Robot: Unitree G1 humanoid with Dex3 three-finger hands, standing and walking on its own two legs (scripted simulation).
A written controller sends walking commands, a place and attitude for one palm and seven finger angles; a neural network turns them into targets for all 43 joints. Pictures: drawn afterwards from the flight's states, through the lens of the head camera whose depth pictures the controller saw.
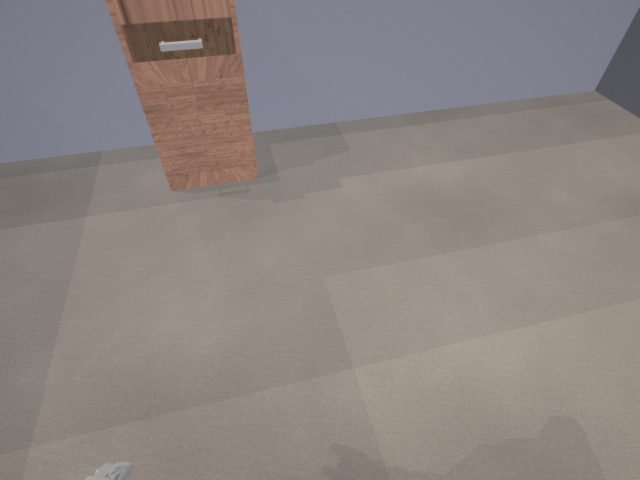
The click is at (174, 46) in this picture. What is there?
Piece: drawer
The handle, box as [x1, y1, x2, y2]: [159, 38, 202, 51]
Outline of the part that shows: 202,47 200,38 198,38 197,40 188,41 161,41 159,43 161,51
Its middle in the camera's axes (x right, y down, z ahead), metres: -0.53 -0.74 +1.46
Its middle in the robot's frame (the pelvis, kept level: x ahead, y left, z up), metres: +1.56 +0.61 -0.07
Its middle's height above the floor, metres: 0.70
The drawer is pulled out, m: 0.00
